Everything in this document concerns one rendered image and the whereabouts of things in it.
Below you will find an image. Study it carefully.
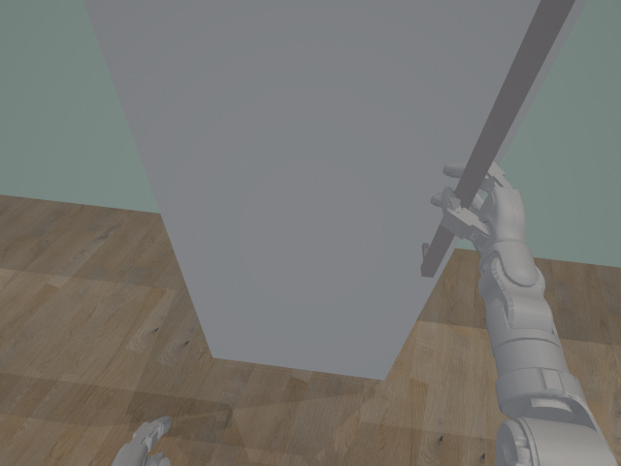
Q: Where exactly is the right robot upper arm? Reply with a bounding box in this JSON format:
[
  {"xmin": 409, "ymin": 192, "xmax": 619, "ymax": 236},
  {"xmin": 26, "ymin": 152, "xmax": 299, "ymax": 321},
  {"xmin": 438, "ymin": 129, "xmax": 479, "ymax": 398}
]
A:
[{"xmin": 495, "ymin": 416, "xmax": 615, "ymax": 466}]

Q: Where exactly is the robot right hand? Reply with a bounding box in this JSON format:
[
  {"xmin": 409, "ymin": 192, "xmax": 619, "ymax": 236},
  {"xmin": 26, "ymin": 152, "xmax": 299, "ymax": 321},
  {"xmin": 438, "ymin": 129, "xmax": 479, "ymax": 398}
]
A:
[{"xmin": 431, "ymin": 159, "xmax": 526, "ymax": 257}]

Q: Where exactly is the handle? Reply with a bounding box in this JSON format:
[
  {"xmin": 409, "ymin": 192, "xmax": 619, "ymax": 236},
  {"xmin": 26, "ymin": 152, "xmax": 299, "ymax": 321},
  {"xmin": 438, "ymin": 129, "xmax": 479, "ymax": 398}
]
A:
[{"xmin": 420, "ymin": 0, "xmax": 575, "ymax": 278}]

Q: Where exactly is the fridge door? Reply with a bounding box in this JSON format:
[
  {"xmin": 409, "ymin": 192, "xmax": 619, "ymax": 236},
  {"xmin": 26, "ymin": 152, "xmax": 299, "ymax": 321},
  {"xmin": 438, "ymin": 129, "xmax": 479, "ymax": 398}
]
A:
[{"xmin": 82, "ymin": 0, "xmax": 587, "ymax": 381}]

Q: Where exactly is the robot left hand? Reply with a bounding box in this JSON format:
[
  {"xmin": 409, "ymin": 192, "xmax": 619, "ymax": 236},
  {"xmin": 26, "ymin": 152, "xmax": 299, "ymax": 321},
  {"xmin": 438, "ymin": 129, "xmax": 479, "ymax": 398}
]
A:
[{"xmin": 112, "ymin": 416, "xmax": 172, "ymax": 466}]

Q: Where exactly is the robot right forearm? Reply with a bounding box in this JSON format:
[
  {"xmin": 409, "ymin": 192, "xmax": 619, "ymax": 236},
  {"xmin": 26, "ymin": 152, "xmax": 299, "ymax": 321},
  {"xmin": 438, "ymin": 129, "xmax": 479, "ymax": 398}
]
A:
[{"xmin": 478, "ymin": 241, "xmax": 618, "ymax": 466}]

